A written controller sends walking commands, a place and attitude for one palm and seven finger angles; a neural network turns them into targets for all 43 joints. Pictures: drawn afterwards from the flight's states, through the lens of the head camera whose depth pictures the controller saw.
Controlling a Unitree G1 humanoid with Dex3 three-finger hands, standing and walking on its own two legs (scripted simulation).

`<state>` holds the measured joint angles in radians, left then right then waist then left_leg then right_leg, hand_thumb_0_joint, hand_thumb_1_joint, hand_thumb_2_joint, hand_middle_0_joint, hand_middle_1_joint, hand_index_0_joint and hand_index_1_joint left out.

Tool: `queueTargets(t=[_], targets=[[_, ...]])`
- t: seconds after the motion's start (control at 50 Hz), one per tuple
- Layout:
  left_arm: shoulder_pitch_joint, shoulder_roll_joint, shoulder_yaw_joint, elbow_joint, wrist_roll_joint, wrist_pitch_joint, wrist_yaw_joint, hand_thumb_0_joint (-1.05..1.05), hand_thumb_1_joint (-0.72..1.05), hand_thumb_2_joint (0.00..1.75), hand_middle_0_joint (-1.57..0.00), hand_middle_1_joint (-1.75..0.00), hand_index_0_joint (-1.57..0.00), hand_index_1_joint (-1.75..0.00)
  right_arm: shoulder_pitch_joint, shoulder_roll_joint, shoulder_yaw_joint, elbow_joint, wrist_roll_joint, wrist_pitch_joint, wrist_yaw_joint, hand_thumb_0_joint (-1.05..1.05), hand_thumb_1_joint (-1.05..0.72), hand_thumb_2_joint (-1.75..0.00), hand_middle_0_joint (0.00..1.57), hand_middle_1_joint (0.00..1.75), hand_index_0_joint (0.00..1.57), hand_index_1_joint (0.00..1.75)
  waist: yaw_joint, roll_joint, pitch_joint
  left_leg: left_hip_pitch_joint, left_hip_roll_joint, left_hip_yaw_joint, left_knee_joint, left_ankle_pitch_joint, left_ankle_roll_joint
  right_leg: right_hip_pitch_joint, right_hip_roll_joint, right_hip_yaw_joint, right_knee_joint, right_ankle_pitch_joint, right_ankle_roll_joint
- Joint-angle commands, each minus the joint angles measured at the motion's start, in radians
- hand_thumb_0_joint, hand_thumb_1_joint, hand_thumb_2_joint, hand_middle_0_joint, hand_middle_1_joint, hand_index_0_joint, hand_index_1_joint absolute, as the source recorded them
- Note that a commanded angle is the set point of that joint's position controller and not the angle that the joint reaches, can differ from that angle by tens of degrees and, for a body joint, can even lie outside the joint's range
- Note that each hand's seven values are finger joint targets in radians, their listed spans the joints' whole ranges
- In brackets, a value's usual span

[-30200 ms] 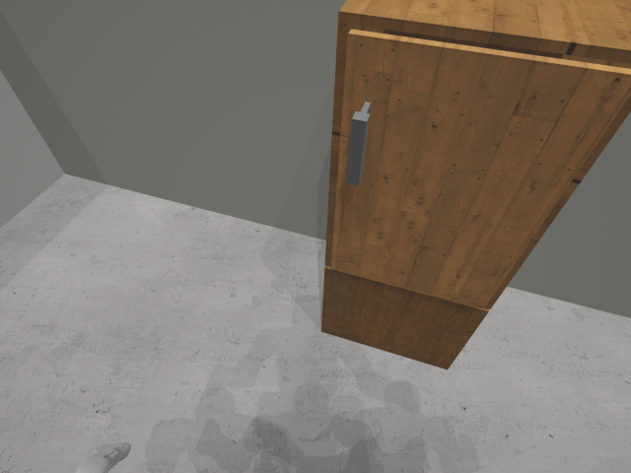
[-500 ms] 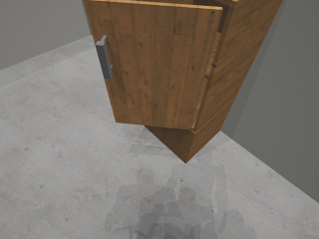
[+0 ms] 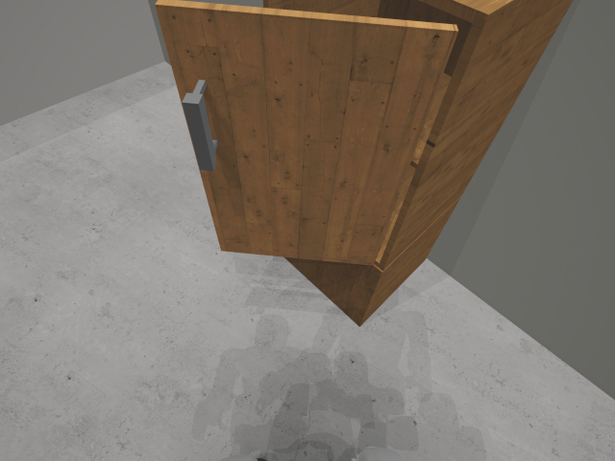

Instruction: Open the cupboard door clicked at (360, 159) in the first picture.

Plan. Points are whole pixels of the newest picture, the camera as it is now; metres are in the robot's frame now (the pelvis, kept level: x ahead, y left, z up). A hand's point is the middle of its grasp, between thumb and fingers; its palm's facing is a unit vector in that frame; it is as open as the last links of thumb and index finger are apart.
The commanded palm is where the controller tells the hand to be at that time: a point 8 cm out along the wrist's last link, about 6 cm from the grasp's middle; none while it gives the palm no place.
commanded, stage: come to a stop and stand still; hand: left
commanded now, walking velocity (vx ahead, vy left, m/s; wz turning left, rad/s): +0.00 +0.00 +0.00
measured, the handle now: (204, 126) +0.58 +0.21 +0.07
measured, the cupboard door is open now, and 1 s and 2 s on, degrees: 40 40 40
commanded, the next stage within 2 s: look again from close up in 0.66 s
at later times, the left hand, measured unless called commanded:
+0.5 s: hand out of the picture +0.02 +0.10 -0.18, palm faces +0.05 -0.98 -0.19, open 7.2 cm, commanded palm none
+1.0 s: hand out of the picture -0.02 +0.10 -0.18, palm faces +0.03 -0.98 -0.17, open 7.3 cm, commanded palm none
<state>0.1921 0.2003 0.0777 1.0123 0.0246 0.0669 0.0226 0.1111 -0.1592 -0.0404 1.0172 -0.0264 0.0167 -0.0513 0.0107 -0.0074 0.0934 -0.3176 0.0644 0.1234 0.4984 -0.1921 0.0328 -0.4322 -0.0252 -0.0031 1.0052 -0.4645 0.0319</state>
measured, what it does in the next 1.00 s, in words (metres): steps on the spot: right foot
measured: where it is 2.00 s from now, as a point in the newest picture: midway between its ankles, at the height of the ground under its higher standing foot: outside the picture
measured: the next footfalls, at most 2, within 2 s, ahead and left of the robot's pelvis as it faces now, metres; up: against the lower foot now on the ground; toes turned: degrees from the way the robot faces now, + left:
right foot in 0.14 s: +0.01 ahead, -0.17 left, +0.00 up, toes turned -2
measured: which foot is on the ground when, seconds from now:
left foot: down 0.00-1.00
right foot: up 0.00-0.12, down 0.14-1.00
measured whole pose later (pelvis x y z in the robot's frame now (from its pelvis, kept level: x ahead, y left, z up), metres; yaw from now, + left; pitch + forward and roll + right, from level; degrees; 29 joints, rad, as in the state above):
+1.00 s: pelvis -0.01 -0.06 +0.00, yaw +0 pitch -2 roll -1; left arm 0.30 0.13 0.00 1.10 0.02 -0.02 0.04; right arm 0.28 -0.16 0.00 1.07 -0.01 -0.02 -0.03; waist -0.01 0.01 0.03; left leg -0.22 0.01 0.03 0.55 -0.30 0.01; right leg -0.18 0.01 -0.06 0.50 -0.30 -0.02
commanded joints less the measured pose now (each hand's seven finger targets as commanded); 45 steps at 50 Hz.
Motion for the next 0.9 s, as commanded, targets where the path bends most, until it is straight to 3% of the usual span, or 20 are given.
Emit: queueTargets(t=[0.0,0.06,0.08,0.1,0.12,0.14,0.2,0.26,0.3,0.34,0.36,0.38,0.44,0.56,0.72,0.74,0.76,0.78,0.82,0.88], targets=[[0.101,0.020,-0.006,-0.044,-0.001,-0.015,-0.007,0.00,0.90,0.90,-0.20,-0.30,-0.20,-0.30,0.068,-0.204,-0.052,-0.035,-0.009,-0.002,0.001,0.00,-0.90,-0.90,0.20,0.30,0.20,0.30,-0.017,0.211,-0.158,0.110,0.250,-0.221,-0.173,0.183,0.122,0.094,-0.018,-0.036,-0.216,0.001,-0.005],[0.155,0.030,-0.009,-0.023,-0.001,-0.032,-0.004,0.00,0.90,0.90,-0.20,-0.30,-0.20,-0.30,0.078,-0.207,-0.057,-0.029,0.000,0.006,0.014,0.00,-0.90,-0.90,0.20,0.30,0.20,0.30,0.009,0.162,-0.157,0.034,0.197,-0.200,-0.114,0.035,0.072,0.257,0.006,-0.080,-0.492,0.184,-0.010],[0.170,0.066,-0.007,-0.021,0.004,-0.043,-0.001,0.00,0.90,0.90,-0.20,-0.30,-0.20,-0.30,0.095,-0.168,-0.052,-0.027,0.008,0.006,0.019,0.00,-0.90,-0.90,0.20,0.30,0.20,0.30,0.014,0.067,-0.132,-0.020,0.134,-0.168,-0.045,-0.001,0.033,0.321,-0.016,-0.038,-0.623,0.247,-0.018],[0.165,0.135,0.000,-0.027,0.010,-0.054,0.004,0.00,0.90,0.90,-0.20,-0.30,-0.20,-0.30,0.107,-0.110,-0.042,-0.037,0.017,0.010,0.025,0.00,-0.90,-0.90,0.20,0.30,0.20,0.30,0.006,-0.151,-0.123,-0.090,0.028,-0.076,0.086,-0.166,-0.033,0.318,-0.194,0.173,-0.747,0.255,-0.073],[0.108,0.186,-0.002,-0.042,0.007,-0.058,0.006,0.00,0.90,0.90,-0.20,-0.30,-0.20,-0.30,0.059,-0.084,-0.031,-0.062,0.015,0.020,0.033,0.00,-0.90,-0.90,0.20,0.30,0.20,0.30,0.007,-0.287,-0.057,-0.098,-0.031,-0.061,0.198,-0.335,-0.058,0.165,-0.320,0.274,-0.802,0.229,-0.155],[0.063,0.181,-0.015,-0.055,0.007,-0.058,0.006,0.00,0.90,0.90,-0.20,-0.30,-0.20,-0.30,0.047,-0.096,-0.031,-0.063,0.011,0.027,0.041,0.00,-0.90,-0.90,0.20,0.30,0.20,0.30,0.008,-0.215,-0.053,-0.062,-0.032,-0.108,0.292,-0.347,-0.049,0.091,-0.323,0.244,-0.810,0.153,-0.196],[-0.002,0.122,-0.026,-0.039,-0.002,-0.070,0.009,0.00,0.90,0.90,-0.20,-0.30,-0.20,-0.30,0.097,-0.087,-0.026,-0.005,0.007,0.027,0.039,0.00,-0.90,-0.90,0.20,0.30,0.20,0.30,-0.029,-0.213,-0.048,-0.052,-0.030,-0.105,0.336,-0.242,-0.053,0.168,-0.218,0.129,-0.731,0.422,-0.184],[0.037,0.115,-0.030,-0.007,-0.007,-0.082,0.010,0.00,0.90,0.90,-0.20,-0.30,-0.20,-0.30,0.131,-0.065,-0.013,0.022,0.014,0.013,0.036,0.00,-0.90,-0.90,0.20,0.30,0.20,0.30,-0.027,-0.146,-0.066,0.015,-0.040,-0.084,0.136,-0.190,-0.065,0.246,-0.187,0.081,-0.656,0.586,-0.168],[0.056,0.106,-0.035,0.019,-0.017,-0.087,0.012,0.00,0.90,0.90,-0.20,-0.30,-0.20,-0.30,0.163,-0.057,-0.003,0.056,0.014,-0.003,0.030,0.00,-0.90,-0.90,0.20,0.30,0.20,0.30,-0.030,-0.075,-0.093,0.119,-0.042,-0.094,-0.056,-0.026,-0.064,0.271,-0.168,0.075,-0.593,0.626,-0.131],[0.097,0.061,-0.045,0.038,-0.030,-0.089,0.011,0.00,0.90,0.90,-0.20,-0.30,-0.20,-0.30,0.177,-0.095,0.001,0.075,0.009,-0.026,0.018,0.00,-0.90,-0.90,0.20,0.30,0.20,0.30,-0.007,0.063,-0.146,0.219,0.064,-0.190,-0.080,0.323,-0.022,0.254,-0.100,0.042,-0.569,0.545,-0.069],[0.100,0.051,-0.048,0.044,-0.030,-0.088,0.015,0.00,0.90,0.90,-0.20,-0.30,-0.20,-0.30,0.172,-0.104,0.002,0.079,0.009,-0.027,0.011,0.00,-0.90,-0.90,0.20,0.30,0.20,0.30,-0.003,0.056,-0.147,0.207,0.084,-0.194,-0.068,0.337,-0.010,0.274,-0.088,0.046,-0.600,0.487,-0.062],[0.086,0.045,-0.048,0.046,-0.021,-0.084,0.017,0.00,0.90,0.90,-0.20,-0.30,-0.20,-0.30,0.175,-0.098,0.002,0.084,0.013,-0.020,0.011,0.00,-0.90,-0.90,0.20,0.30,0.20,0.30,-0.010,-0.014,-0.114,0.186,0.081,-0.172,-0.083,0.218,-0.020,0.268,-0.080,0.051,-0.643,0.411,-0.062],[0.076,0.058,-0.045,0.070,-0.025,-0.079,0.013,0.00,0.90,0.90,-0.20,-0.30,-0.20,-0.30,0.172,-0.073,0.015,0.111,0.011,-0.019,0.005,0.00,-0.90,-0.90,0.20,0.30,0.20,0.30,-0.008,0.126,-0.072,0.161,0.053,-0.169,-0.108,0.197,-0.026,0.289,-0.090,0.054,-0.639,0.438,-0.074],[0.094,0.041,-0.051,0.096,-0.022,-0.083,0.009,0.00,0.90,0.90,-0.20,-0.30,-0.20,-0.30,0.197,-0.063,0.019,0.122,0.010,-0.017,0.006,0.00,-0.90,-0.90,0.20,0.30,0.20,0.30,-0.013,-0.011,-0.037,0.156,0.036,-0.160,-0.139,0.071,-0.031,0.277,-0.090,0.061,-0.701,0.340,-0.074],[0.135,0.025,-0.056,0.117,-0.021,-0.090,0.014,0.00,0.90,0.90,-0.20,-0.30,-0.20,-0.30,0.215,-0.056,0.025,0.133,0.011,-0.021,0.006,0.00,-0.90,-0.90,0.20,0.30,0.20,0.30,-0.013,-0.014,-0.021,0.173,0.035,-0.151,-0.144,0.085,-0.033,0.272,-0.093,0.055,-0.710,0.368,-0.075],[0.252,0.062,-0.053,0.135,0.001,-0.125,0.058,0.00,0.90,0.90,-0.20,-0.30,-0.20,-0.30,0.092,-0.084,0.020,0.052,0.025,-0.047,0.019,0.00,-0.90,-0.90,0.20,0.30,0.20,0.30,0.045,-0.062,-0.006,0.056,0.017,-0.087,0.124,0.040,-0.054,0.280,-0.167,0.143,-0.664,1.011,0.002],[0.220,0.101,-0.046,0.085,-0.003,-0.133,0.053,0.00,0.90,0.90,-0.20,-0.30,-0.20,-0.30,0.170,-0.030,0.025,0.009,0.022,-0.036,0.023,0.00,-0.90,-0.90,0.20,0.30,0.20,0.30,-0.021,-0.060,-0.091,0.010,-0.004,-0.135,0.147,-0.178,-0.030,0.362,-0.226,0.160,-0.625,1.039,-0.051],[0.189,0.103,-0.046,0.069,-0.003,-0.136,0.045,0.00,0.90,0.90,-0.20,-0.30,-0.20,-0.30,0.157,-0.021,0.025,0.010,0.015,-0.031,0.026,0.00,-0.90,-0.90,0.20,0.30,0.20,0.30,-0.010,0.010,-0.100,0.025,-0.003,-0.120,0.140,-0.172,-0.022,0.365,-0.238,0.149,-0.612,1.065,-0.096],[0.159,0.072,-0.057,0.053,-0.004,-0.132,0.037,0.00,0.90,0.90,-0.20,-0.30,-0.20,-0.30,0.213,-0.022,0.026,0.018,0.018,-0.034,0.027,0.00,-0.90,-0.90,0.20,0.30,0.20,0.30,-0.040,-0.026,-0.128,0.097,-0.013,-0.103,0.057,-0.099,-0.030,0.298,-0.179,0.090,-0.609,0.744,-0.131],[0.146,0.031,-0.064,0.038,-0.011,-0.116,0.033,0.00,0.90,0.90,-0.20,-0.30,-0.20,-0.30,0.250,-0.057,0.029,0.021,0.012,-0.052,0.025,0.00,-0.90,-0.90,0.20,0.30,0.20,0.30,-0.033,0.016,-0.099,0.128,0.041,-0.160,-0.034,0.123,-0.006,0.237,-0.083,0.033,-0.571,0.443,-0.092]])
